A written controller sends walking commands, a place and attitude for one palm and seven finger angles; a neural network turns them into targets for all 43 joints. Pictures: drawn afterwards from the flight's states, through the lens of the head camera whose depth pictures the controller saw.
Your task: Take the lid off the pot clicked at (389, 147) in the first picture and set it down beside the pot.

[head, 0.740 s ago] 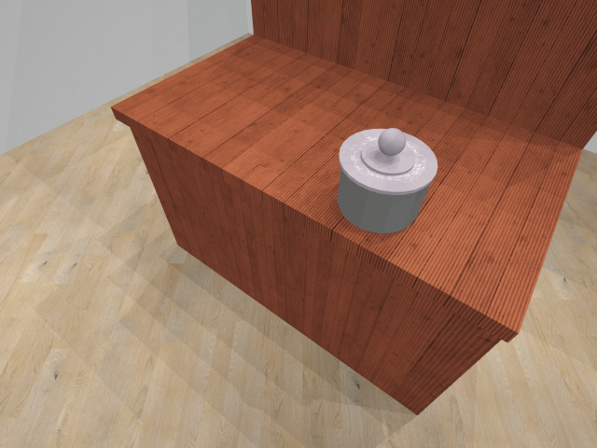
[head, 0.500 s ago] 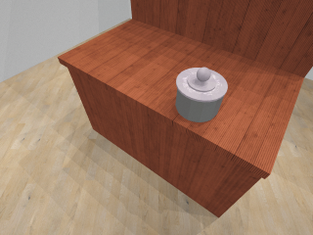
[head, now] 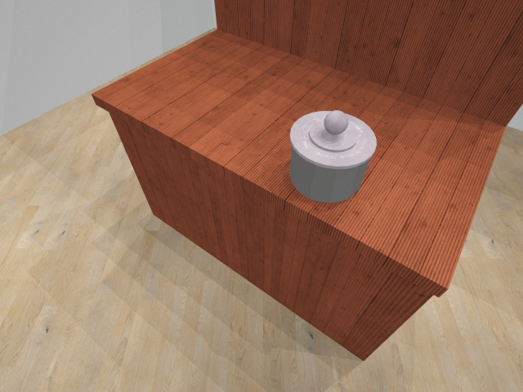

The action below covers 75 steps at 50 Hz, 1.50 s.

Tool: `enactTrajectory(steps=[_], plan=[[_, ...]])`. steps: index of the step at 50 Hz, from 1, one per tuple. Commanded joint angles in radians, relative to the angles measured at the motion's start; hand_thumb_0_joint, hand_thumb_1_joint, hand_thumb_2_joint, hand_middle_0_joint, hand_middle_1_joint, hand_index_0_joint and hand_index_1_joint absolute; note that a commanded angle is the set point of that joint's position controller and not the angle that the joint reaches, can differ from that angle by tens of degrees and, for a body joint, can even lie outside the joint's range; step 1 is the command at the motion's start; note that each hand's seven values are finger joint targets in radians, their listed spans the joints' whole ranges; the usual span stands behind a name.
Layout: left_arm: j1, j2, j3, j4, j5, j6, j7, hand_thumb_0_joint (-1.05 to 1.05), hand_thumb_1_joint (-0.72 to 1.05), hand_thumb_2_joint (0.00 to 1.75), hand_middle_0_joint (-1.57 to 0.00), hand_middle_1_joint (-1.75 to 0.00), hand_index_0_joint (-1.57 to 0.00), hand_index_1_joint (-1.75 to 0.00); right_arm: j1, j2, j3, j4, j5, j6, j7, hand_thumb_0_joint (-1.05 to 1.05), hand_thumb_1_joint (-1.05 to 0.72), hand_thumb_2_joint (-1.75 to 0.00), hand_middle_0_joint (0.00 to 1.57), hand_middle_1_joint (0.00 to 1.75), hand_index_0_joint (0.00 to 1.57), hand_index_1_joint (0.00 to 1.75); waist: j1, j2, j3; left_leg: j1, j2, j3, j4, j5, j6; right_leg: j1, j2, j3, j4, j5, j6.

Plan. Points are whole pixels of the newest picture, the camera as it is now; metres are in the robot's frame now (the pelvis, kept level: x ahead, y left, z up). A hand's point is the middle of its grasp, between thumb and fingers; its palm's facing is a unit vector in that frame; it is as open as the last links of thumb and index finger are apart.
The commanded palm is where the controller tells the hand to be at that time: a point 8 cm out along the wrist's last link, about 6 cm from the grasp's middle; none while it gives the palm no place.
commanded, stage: turn to face it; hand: left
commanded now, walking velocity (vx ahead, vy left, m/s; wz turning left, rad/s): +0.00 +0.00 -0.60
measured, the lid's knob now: (335, 122) +0.62 -0.12 +0.07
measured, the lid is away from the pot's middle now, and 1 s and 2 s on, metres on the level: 0.00 0.00 0.00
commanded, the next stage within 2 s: take the last steps up to it in 0.94 s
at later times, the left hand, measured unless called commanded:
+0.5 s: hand out of the picture +0.05 +0.18 -0.17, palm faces -0.09 -0.96 -0.27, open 7.3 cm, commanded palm none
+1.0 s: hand out of the picture +0.15 +0.14 -0.17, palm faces -0.44 -0.85 -0.29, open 7.3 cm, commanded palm none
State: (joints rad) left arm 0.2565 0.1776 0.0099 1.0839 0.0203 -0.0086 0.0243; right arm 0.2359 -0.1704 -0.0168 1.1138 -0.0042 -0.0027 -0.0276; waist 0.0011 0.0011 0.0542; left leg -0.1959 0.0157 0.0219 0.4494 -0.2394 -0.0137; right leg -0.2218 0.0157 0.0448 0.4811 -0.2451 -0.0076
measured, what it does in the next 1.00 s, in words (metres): steps on the spot, turning right: left foot, then right foot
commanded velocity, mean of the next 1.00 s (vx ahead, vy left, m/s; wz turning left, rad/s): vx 0.00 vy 0.00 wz -0.50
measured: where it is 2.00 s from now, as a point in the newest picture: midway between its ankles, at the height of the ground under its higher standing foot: outside the picture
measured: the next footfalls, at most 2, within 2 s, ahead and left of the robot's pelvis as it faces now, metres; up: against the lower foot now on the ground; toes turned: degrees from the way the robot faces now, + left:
left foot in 0.68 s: +0.04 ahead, +0.13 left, +0.00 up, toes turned -19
right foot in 0.92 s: -0.04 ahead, -0.14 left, +0.00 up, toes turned -26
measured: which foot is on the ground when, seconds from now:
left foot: down 0.00-0.34, up 0.36-0.66, down 0.68-0.92, up 0.94-1.00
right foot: down 0.00-0.66, up 0.68-0.90, down 0.92-1.00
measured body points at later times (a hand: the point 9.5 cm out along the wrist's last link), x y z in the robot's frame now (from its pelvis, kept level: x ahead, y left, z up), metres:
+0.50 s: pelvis -0.01 -0.02 -0.01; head +0.04 -0.04 +0.44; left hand +0.05 +0.23 -0.14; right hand +0.06 -0.29 -0.15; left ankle -0.02 +0.13 -0.68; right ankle +0.01 -0.11 -0.74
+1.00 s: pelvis -0.02 -0.02 -0.02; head +0.02 -0.05 +0.43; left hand +0.17 +0.19 -0.15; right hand -0.08 -0.28 -0.16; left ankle +0.00 +0.13 -0.71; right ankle -0.07 -0.12 -0.74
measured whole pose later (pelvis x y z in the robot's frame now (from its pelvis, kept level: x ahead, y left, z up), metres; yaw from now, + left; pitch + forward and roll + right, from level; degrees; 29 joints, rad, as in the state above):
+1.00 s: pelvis -0.02 -0.02 -0.02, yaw -28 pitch +1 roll -1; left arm 0.20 0.25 0.06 0.86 0.02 0.02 -0.01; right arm 0.20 -0.25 -0.05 0.90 -0.01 0.05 -0.03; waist 0.00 0.03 0.10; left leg -0.38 0.08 0.01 0.91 -0.53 -0.04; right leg -0.33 0.04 0.01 0.63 -0.33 -0.02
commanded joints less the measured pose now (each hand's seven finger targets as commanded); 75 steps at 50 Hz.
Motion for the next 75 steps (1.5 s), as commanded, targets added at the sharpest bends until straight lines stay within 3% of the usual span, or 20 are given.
enactTrajectory(steps=[1,15,16,17,18,20,31,33,34,39,43,45,46,48,53,58,61,63,70,75], plan=[[0.059,0.123,0.028,-0.037,-0.006,-0.009,0.009,0.0,0.9,0.9,-0.2,-0.3,-0.2,-0.3,0.042,-0.107,-0.017,-0.036,-0.005,-0.018,-0.007,0.0,-0.9,-0.9,0.2,0.3,0.2,0.3,-0.001,-0.011,-0.011,0.027,0.077,-0.068,-0.071,0.085,0.029,-0.049,-0.091,0.096,-0.096,0.103,-0.029],[0.115,0.13,0.085,-0.151,0.0,0.034,-0.029,0.0,0.9,0.9,-0.2,-0.3,-0.2,-0.3,-0.112,-0.203,-0.087,-0.221,-0.015,0.006,-0.012,0.0,-0.9,-0.9,0.2,0.3,0.2,0.3,0.066,0.08,-0.039,-0.088,0.23,-0.032,0.063,0.009,0.089,-0.098,0.008,0.066,0.169,0.054,-0.023],[0.127,0.174,0.093,-0.156,0.005,0.029,-0.027,0.0,0.9,0.9,-0.2,-0.3,-0.2,-0.3,-0.122,-0.181,-0.087,-0.235,-0.011,0.012,-0.011,0.0,-0.9,-0.9,0.2,0.3,0.2,0.3,0.074,-0.083,-0.042,-0.148,0.135,0.049,0.231,-0.052,0.037,-0.07,-0.052,0.213,0.064,0.17,-0.049],[0.13,0.243,0.106,-0.17,0.008,0.02,-0.016,0.0,0.9,0.9,-0.2,-0.3,-0.2,-0.3,-0.112,-0.129,-0.078,-0.261,-0.004,0.017,-0.012,0.0,-0.9,-0.9,0.2,0.3,0.2,0.3,0.068,-0.331,-0.046,-0.303,0.0,0.088,0.43,-0.251,-0.019,0.001,-0.222,0.561,-0.097,0.243,-0.131],[0.164,0.265,0.113,-0.184,-0.002,0.02,-0.006,0.0,0.9,0.9,-0.2,-0.3,-0.2,-0.3,-0.141,-0.131,-0.073,-0.28,-0.006,0.019,-0.016,0.0,-0.9,-0.9,0.2,0.3,0.2,0.3,0.099,-0.32,-0.039,-0.362,-0.026,-0.029,0.596,-0.38,-0.023,0.006,-0.292,0.701,-0.189,0.325,-0.219],[0.068,0.226,0.113,-0.206,-0.002,0.024,0.001,0.0,0.9,0.9,-0.2,-0.3,-0.2,-0.3,-0.122,-0.138,-0.074,-0.269,-0.005,0.007,-0.02,0.0,-0.9,-0.9,0.2,0.3,0.2,0.3,0.03,-0.125,-0.053,-0.397,0.017,-0.105,0.66,-0.302,-0.018,0.064,-0.24,0.593,-0.102,0.392,-0.254],[-0.035,0.244,0.113,-0.285,-0.005,0.046,-0.01,0.0,0.9,0.9,-0.2,-0.3,-0.2,-0.3,-0.026,-0.156,-0.068,-0.302,0.01,-0.004,-0.025,0.0,-0.9,-0.9,0.2,0.3,0.2,0.3,-0.023,-0.141,-0.141,0.072,-0.043,-0.066,-0.012,-0.064,0.009,-0.095,-0.076,0.48,-0.04,0.308,-0.097],[-0.034,0.165,0.096,-0.322,-0.013,0.047,-0.027,0.0,0.9,0.9,-0.2,-0.3,-0.2,-0.3,-0.018,-0.276,-0.091,-0.327,-0.008,-0.008,-0.025,0.0,-0.9,-0.9,0.2,0.3,0.2,0.3,-0.034,0.195,-0.127,0.269,0.286,-0.39,-0.191,-0.094,0.125,-0.423,0.123,0.232,0.24,-0.149,-0.007],[-0.038,0.17,0.106,-0.34,-0.003,0.039,-0.031,0.0,0.9,0.9,-0.2,-0.3,-0.2,-0.3,-0.054,-0.3,-0.09,-0.359,-0.018,0.001,-0.021,0.0,-0.9,-0.9,0.2,0.3,0.2,0.3,-0.012,0.245,-0.071,0.108,0.431,-0.441,-0.229,-0.034,0.208,-0.426,0.085,0.073,0.501,-0.295,0.042],[-0.029,0.161,0.099,-0.305,-0.009,0.054,-0.057,0.0,0.9,0.9,-0.2,-0.3,-0.2,-0.3,-0.149,-0.207,-0.058,-0.366,-0.031,-0.007,-0.017,0.0,-0.9,-0.9,0.2,0.3,0.2,0.3,0.03,0.17,-0.022,-0.036,0.254,-0.091,-0.103,0.35,0.166,-0.284,-0.03,0.002,0.55,-0.22,0.049],[-0.037,0.146,0.076,-0.303,-0.008,0.035,-0.059,0.0,0.9,0.9,-0.2,-0.3,-0.2,-0.3,-0.032,-0.256,-0.075,-0.311,-0.027,0.002,-0.009,0.0,-0.9,-0.9,0.2,0.3,0.2,0.3,-0.011,0.14,-0.07,0.004,0.249,-0.039,0.037,0.476,0.124,-0.063,0.014,-0.114,0.172,-0.14,0.029],[0.073,0.212,0.09,-0.267,-0.002,0.017,-0.049,0.0,0.9,0.9,-0.2,-0.3,-0.2,-0.3,-0.013,-0.233,-0.071,-0.306,-0.011,0.004,-0.001,0.0,-0.9,-0.9,0.2,0.3,0.2,0.3,0.038,-0.008,-0.132,-0.131,0.162,0.049,0.265,0.255,0.032,0.188,-0.052,-0.009,-0.057,0.193,-0.003],[0.117,0.33,0.116,-0.255,0.006,0.009,-0.028,0.0,0.9,0.9,-0.2,-0.3,-0.2,-0.3,-0.035,-0.16,-0.052,-0.34,-0.002,0.005,0.003,0.0,-0.9,-0.9,0.2,0.3,0.2,0.3,0.055,-0.319,-0.149,-0.393,0.032,0.115,0.464,-0.223,-0.033,0.307,-0.328,0.4,-0.111,0.505,-0.122],[0.122,0.297,0.111,-0.255,-0.002,0.015,-0.007,0.0,0.9,0.9,-0.2,-0.3,-0.2,-0.3,-0.081,-0.154,-0.046,-0.342,-0.003,0.017,-0.016,0.0,-0.9,-0.9,0.2,0.3,0.2,0.3,0.061,-0.191,-0.167,-0.384,0.048,-0.057,0.613,-0.38,-0.023,0.211,-0.35,0.417,-0.094,0.531,-0.252],[-0.022,0.239,0.089,-0.264,0.004,0.019,0.0,0.0,0.9,0.9,-0.2,-0.3,-0.2,-0.3,0.005,-0.13,-0.039,-0.251,-0.002,0.014,-0.004,0.0,-0.9,-0.9,0.2,0.3,0.2,0.3,0.002,-0.136,-0.143,-0.237,0.038,0.003,0.45,-0.231,-0.035,0.09,-0.237,0.228,-0.065,0.518,-0.205],[-0.068,0.225,0.073,-0.238,0.002,0.02,-0.005,0.0,0.9,0.9,-0.2,-0.3,-0.2,-0.3,0.127,-0.109,-0.029,-0.187,-0.012,-0.004,0.009,0.0,-0.9,-0.9,0.2,0.3,0.2,0.3,-0.037,-0.124,-0.067,0.04,0.0,0.034,0.084,-0.032,-0.016,-0.124,-0.182,0.205,-0.12,-0.055,-0.125],[-0.055,0.109,0.051,-0.255,-0.001,0.029,-0.019,0.0,0.9,0.9,-0.2,-0.3,-0.2,-0.3,0.202,-0.243,-0.044,-0.184,-0.037,-0.012,0.003,0.0,-0.9,-0.9,0.2,0.3,0.2,0.3,-0.047,0.265,0.01,0.003,0.285,-0.402,-0.267,-0.369,0.157,-0.29,0.054,-0.064,0.27,-0.313,-0.01],[-0.084,0.131,0.055,-0.245,0.016,0.018,-0.017,0.0,0.9,0.9,-0.2,-0.3,-0.2,-0.3,0.193,-0.214,-0.038,-0.173,-0.032,-0.019,0.002,0.0,-0.9,-0.9,0.2,0.3,0.2,0.3,-0.035,0.243,0.039,-0.027,0.313,-0.497,-0.317,-0.309,0.234,-0.36,0.004,-0.027,0.55,-0.318,-0.018],[-0.047,0.044,0.021,-0.166,-0.016,0.005,-0.011,0.0,0.9,0.9,-0.2,-0.3,-0.2,-0.3,0.172,-0.125,-0.005,-0.098,-0.019,-0.035,-0.022,0.0,-0.9,-0.9,0.2,0.3,0.2,0.3,-0.009,0.087,-0.078,0.075,0.189,-0.125,-0.094,0.651,0.169,-0.064,-0.037,-0.086,0.127,-0.11,0.015],[0.039,0.132,0.032,-0.098,-0.013,-0.009,0.014,0.0,0.9,0.9,-0.2,-0.3,-0.2,-0.3,0.162,-0.054,-0.009,-0.072,0.003,-0.023,-0.02,0.0,-0.9,-0.9,0.2,0.3,0.2,0.3,-0.002,0.022,-0.049,-0.068,0.081,-0.054,-0.064,0.219,0.013,0.108,-0.211,0.079,-0.021,0.531,-0.056]])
